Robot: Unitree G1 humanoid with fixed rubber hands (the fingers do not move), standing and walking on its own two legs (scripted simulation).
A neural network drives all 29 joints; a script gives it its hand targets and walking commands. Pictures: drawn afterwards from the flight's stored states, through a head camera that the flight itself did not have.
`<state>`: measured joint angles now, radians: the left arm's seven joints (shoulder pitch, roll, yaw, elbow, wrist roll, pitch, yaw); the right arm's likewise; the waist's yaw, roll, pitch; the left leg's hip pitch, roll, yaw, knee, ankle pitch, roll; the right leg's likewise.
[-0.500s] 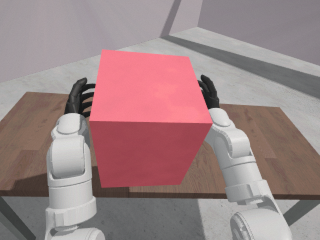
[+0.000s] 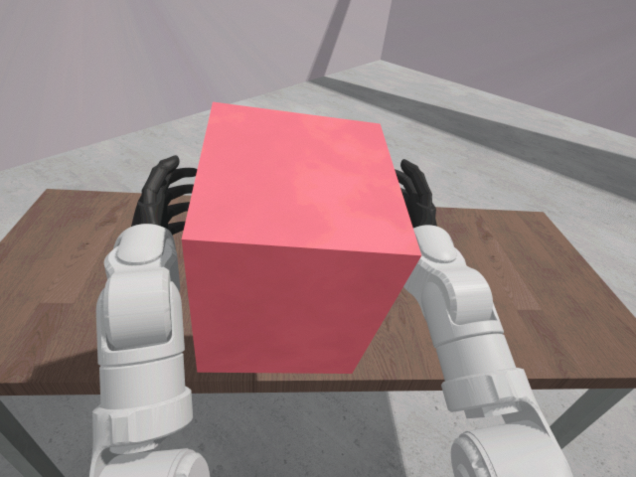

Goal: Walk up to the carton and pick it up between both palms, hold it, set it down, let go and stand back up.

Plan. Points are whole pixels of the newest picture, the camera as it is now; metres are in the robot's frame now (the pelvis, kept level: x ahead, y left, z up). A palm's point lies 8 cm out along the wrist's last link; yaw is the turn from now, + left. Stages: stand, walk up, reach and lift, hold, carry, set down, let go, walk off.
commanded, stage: hold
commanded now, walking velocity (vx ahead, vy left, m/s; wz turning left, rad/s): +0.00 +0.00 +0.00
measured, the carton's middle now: (288, 248) +0.37 +0.01 +0.16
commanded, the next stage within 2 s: set down in 1.40 s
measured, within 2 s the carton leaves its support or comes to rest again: neither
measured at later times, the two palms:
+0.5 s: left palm (156, 232) +0.34 +0.16 +0.20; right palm (413, 228) +0.36 -0.14 +0.20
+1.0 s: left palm (157, 232) +0.34 +0.15 +0.20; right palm (413, 229) +0.36 -0.14 +0.20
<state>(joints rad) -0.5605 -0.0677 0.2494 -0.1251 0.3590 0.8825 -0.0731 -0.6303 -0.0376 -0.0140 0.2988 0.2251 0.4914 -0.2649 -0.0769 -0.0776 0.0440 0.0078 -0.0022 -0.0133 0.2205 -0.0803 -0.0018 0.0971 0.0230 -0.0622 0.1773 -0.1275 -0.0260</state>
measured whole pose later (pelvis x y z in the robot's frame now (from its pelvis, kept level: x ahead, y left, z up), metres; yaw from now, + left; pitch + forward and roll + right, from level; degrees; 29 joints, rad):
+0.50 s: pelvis +0.00 +0.00 +0.00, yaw +1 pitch -9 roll +0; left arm -0.55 -0.06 0.24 -0.12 0.34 0.85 -0.05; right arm -0.62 -0.03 -0.02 0.32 0.20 0.45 -0.25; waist -0.08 -0.09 0.06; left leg 0.00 0.00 -0.03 0.23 -0.08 -0.01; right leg 0.10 0.03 -0.08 0.17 -0.13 -0.03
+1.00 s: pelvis +0.00 +0.00 +0.00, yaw +1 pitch -8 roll +0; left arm -0.55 -0.06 0.23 -0.13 0.34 0.85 -0.04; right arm -0.62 -0.03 -0.02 0.31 0.20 0.44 -0.25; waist -0.08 -0.09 0.06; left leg -0.01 0.00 -0.02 0.24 -0.08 0.00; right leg 0.10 0.03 -0.07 0.17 -0.13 -0.03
